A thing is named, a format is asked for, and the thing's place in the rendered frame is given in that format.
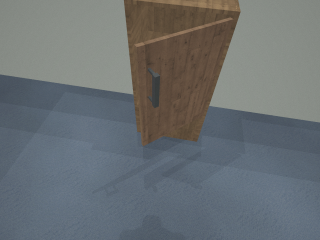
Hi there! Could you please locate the cupboard door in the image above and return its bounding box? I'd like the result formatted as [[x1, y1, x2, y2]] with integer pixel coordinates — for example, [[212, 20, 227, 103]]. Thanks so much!
[[134, 17, 234, 146]]

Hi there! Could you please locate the handle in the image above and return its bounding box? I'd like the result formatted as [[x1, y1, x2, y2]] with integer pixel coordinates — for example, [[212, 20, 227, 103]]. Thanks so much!
[[147, 68, 160, 108]]

